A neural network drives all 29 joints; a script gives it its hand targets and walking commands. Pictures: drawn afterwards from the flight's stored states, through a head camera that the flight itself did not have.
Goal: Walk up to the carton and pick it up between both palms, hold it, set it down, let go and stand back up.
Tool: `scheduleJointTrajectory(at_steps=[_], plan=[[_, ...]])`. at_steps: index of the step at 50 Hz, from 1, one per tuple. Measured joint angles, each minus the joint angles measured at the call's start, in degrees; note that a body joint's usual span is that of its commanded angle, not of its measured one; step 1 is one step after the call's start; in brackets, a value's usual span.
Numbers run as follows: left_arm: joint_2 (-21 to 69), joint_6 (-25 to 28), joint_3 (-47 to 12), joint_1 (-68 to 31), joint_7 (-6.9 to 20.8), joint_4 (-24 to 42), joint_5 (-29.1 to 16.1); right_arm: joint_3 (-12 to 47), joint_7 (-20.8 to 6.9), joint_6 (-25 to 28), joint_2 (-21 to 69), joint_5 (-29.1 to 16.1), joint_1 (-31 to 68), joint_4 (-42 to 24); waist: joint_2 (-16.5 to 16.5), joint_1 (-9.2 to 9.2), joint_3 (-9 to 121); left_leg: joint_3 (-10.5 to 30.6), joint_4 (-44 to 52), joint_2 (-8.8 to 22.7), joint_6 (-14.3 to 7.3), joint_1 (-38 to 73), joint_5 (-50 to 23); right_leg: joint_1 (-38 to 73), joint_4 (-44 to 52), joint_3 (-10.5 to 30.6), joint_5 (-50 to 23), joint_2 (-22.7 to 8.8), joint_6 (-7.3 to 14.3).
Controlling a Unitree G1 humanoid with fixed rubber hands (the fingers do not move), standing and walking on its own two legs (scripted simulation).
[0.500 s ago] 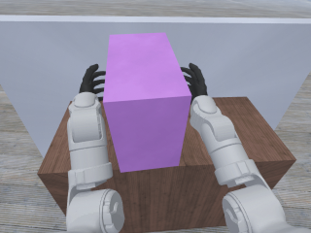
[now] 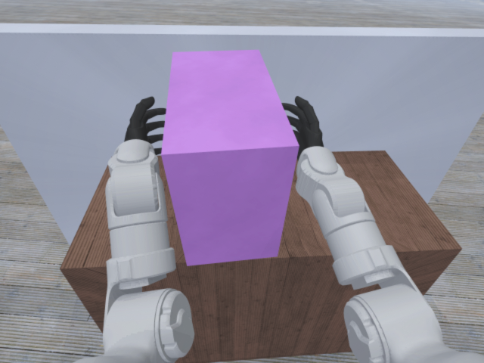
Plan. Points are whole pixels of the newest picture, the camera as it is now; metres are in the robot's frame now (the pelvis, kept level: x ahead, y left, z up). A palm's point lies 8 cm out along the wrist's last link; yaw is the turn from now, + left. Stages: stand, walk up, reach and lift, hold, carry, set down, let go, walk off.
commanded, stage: hold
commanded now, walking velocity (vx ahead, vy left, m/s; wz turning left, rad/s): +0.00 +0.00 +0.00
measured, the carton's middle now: (224, 153) +0.44 +0.02 +0.17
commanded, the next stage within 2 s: none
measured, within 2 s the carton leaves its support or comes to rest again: neither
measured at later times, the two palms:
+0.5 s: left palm (140, 151) +0.37 +0.14 +0.23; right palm (308, 149) +0.36 -0.11 +0.22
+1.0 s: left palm (142, 149) +0.37 +0.14 +0.23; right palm (309, 147) +0.37 -0.11 +0.22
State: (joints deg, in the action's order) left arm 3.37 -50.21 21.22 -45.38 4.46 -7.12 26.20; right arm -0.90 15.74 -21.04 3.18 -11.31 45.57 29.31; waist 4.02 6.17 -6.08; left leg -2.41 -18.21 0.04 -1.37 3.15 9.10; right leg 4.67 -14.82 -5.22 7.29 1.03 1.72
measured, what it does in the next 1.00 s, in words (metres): stands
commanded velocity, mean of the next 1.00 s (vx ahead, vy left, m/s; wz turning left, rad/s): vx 0.00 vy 0.00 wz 0.00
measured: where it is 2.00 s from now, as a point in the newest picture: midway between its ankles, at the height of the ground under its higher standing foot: outside the picture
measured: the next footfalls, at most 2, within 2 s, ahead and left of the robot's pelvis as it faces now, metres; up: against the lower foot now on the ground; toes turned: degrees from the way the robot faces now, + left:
none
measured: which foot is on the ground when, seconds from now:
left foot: down 0.00-1.00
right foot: down 0.00-1.00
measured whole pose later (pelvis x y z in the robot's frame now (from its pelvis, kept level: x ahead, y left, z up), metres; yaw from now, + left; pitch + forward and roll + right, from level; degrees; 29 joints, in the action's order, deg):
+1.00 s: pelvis +0.00 +0.00 +0.00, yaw +0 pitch -13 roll -1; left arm 3.4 -50.6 21.3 -44.9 4.6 -7.1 26.2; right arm -0.9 15.8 -21.5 3.3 -11.5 45.7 29.3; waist 4.3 7.0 -6.2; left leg -2.3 -18.5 0.0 -1.4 3.5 9.4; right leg 5.3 -14.6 -5.5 7.5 1.0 1.7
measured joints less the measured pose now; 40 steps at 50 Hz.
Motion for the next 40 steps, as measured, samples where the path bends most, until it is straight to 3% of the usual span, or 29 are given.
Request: scheduleJointTrajectory(at_steps=[21, 40], plan=[[0.3, -0.6, -0.9, 2.2, 0.0, 2.7, -0.3, 1.6, 0.5, -0.2, -0.6, -1.4, -1.3, -1.8, 0.2, 0.92, -0.5, 0.2, -0.8, 0.0, -0.1, 0.4, 0.8, 1.1, 0.3, -0.3, 0.3, 0.0, -0.2], [0.0, -0.8, 0.0, 0.3, -0.2, 0.5, 0.0, -0.4, -0.4, -0.4, 0.3, 0.1, 0.5, 0.3, 0.3, 0.17, 0.0, 0.0, -0.1, 0.0, 0.0, 0.1, 0.1, 0.3, 0.1, -0.2, 0.0, 0.0, 0.0]])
